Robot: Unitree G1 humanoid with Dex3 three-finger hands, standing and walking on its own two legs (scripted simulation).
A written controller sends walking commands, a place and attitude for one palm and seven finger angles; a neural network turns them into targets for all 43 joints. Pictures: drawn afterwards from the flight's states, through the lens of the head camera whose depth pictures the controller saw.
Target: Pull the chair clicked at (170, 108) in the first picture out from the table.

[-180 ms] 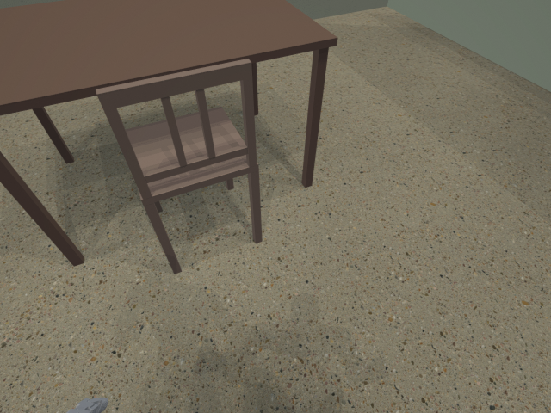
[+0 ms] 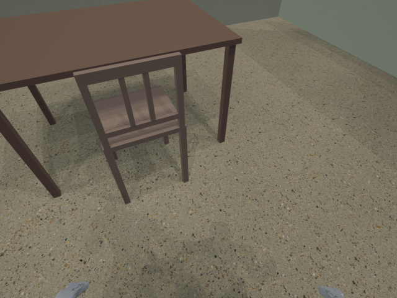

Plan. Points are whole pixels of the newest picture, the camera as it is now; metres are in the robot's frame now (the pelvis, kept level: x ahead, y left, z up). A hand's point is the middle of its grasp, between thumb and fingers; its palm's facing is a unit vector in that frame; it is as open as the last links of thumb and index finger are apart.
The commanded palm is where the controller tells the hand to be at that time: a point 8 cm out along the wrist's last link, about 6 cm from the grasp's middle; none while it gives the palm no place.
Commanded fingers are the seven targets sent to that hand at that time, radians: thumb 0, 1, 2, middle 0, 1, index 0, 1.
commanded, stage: stand and wait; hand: left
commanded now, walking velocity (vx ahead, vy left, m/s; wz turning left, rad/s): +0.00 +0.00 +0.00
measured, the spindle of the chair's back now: (127, 102) +0.82 +0.35 -0.10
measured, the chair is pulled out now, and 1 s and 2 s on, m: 0.00 0.00 0.00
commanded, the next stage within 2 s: look at it before walking up in 0.84 s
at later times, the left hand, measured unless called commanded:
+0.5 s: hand out of the picture +0.05 +0.23 -0.15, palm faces -0.03 -0.94 -0.34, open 7.4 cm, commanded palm none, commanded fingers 0.00 0.90 0.90 -0.20 -0.30 -0.20 -0.30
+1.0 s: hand out of the picture +0.05 +0.22 -0.15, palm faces -0.04 -0.94 -0.33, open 7.4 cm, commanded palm none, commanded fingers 0.00 0.90 0.90 -0.20 -0.30 -0.20 -0.30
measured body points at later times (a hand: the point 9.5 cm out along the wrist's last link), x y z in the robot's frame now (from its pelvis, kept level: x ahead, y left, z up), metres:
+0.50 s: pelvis -0.02 -0.02 +0.01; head -0.01 -0.02 +0.46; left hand +0.05 +0.28 -0.13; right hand +0.05 -0.31 -0.13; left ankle -0.02 +0.11 -0.74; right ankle -0.02 -0.14 -0.74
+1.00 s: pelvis -0.03 -0.02 +0.01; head -0.03 -0.02 +0.46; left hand +0.06 +0.27 -0.12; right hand +0.04 -0.31 -0.13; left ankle -0.02 +0.11 -0.74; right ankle -0.02 -0.14 -0.74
